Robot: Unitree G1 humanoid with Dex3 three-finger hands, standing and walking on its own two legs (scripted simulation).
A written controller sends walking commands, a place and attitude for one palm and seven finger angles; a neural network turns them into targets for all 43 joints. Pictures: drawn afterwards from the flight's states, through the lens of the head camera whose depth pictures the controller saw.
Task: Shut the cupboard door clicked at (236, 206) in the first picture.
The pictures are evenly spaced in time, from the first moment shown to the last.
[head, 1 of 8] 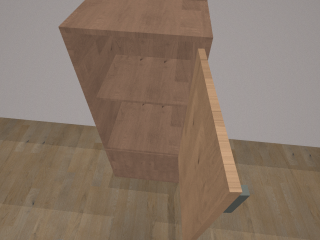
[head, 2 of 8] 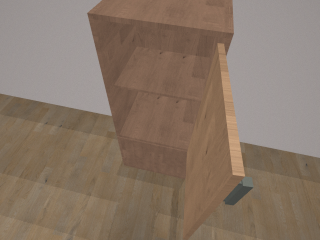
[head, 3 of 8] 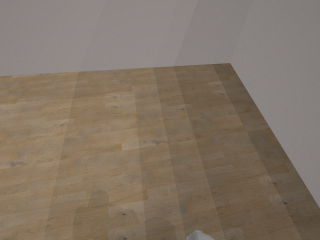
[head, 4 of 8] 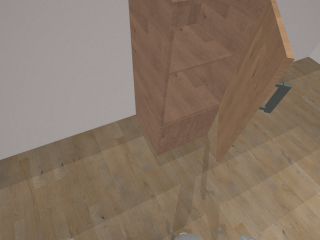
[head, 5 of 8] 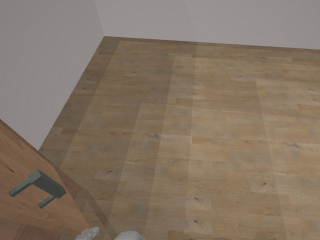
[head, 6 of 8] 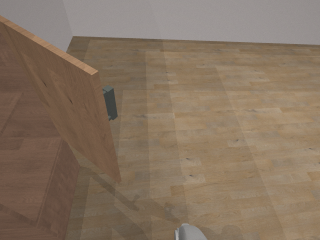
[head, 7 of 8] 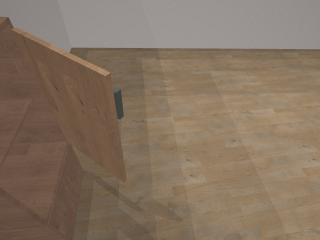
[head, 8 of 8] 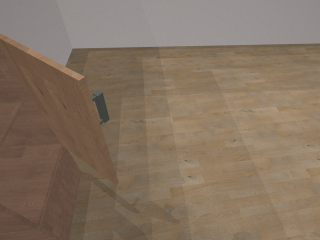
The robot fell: no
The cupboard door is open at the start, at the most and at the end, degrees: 95 95 51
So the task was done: no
